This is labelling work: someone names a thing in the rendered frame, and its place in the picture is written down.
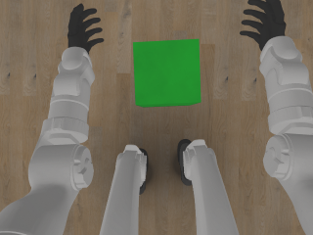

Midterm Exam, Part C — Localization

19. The right robot upper arm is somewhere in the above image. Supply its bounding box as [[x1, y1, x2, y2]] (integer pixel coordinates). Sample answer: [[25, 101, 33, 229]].
[[263, 133, 313, 235]]

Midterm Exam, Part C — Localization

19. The left robot upper arm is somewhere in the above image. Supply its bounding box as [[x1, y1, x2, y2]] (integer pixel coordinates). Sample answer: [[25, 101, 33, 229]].
[[0, 144, 94, 235]]

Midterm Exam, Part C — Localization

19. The robot right thigh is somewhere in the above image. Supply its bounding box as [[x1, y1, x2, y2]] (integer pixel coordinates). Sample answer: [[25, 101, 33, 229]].
[[183, 145, 240, 235]]

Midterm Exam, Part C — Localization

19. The carton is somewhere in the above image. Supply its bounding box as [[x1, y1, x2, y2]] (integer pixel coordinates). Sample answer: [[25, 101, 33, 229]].
[[133, 39, 201, 108]]

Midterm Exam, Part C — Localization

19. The robot left hand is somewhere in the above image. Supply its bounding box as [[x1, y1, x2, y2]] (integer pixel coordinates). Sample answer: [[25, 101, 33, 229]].
[[67, 3, 104, 55]]

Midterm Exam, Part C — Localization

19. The robot right hand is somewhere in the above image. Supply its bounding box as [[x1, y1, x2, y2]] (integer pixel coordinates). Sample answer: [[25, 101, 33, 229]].
[[240, 0, 287, 51]]

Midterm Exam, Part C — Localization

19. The robot thigh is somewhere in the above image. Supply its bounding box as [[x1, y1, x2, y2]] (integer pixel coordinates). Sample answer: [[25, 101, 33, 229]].
[[183, 145, 240, 235], [99, 150, 147, 235]]

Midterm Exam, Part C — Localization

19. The right robot forearm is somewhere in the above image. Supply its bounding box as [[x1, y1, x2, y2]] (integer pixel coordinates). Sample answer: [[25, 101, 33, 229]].
[[259, 35, 313, 135]]

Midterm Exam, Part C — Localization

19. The left robot forearm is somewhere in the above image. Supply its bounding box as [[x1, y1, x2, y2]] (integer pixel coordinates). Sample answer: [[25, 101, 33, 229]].
[[28, 46, 95, 186]]

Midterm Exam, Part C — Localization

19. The robot left thigh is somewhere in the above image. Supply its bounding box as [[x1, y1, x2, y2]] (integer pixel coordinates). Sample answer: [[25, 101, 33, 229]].
[[99, 150, 147, 235]]

